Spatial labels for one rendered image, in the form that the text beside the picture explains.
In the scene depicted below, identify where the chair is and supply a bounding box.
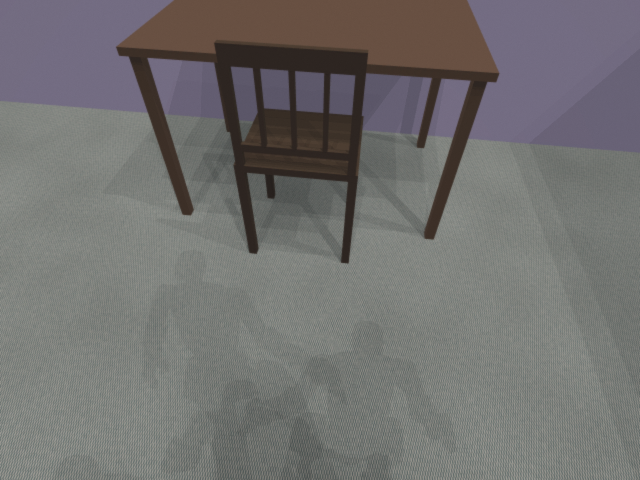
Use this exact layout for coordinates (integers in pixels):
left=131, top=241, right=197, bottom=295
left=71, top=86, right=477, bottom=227
left=214, top=40, right=368, bottom=264

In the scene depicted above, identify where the table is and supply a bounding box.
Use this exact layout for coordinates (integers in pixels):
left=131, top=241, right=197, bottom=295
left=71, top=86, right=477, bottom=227
left=116, top=0, right=499, bottom=240

